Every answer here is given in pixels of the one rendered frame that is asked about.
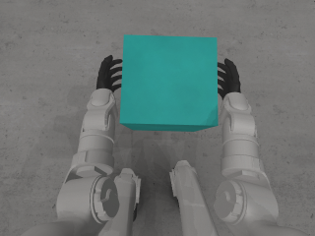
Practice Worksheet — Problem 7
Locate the right robot hand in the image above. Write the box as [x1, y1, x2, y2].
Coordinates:
[217, 58, 241, 100]

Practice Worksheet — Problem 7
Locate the robot right forearm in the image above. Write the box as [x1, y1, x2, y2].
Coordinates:
[219, 91, 279, 212]

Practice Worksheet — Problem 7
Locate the right robot shin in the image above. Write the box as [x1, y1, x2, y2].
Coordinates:
[173, 160, 199, 180]

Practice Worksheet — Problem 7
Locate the robot left upper arm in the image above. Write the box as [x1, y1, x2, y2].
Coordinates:
[21, 175, 120, 236]

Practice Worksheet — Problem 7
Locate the robot left thigh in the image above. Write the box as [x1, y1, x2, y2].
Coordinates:
[98, 173, 142, 236]

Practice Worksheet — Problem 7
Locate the robot left forearm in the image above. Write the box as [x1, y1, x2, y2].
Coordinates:
[56, 88, 118, 212]

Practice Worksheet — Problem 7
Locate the carton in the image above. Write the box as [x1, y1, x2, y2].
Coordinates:
[119, 34, 219, 132]

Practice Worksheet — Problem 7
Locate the left robot hand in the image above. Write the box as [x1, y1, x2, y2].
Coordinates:
[96, 55, 123, 92]

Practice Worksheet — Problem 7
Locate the robot right upper arm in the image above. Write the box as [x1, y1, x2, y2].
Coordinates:
[214, 178, 310, 236]

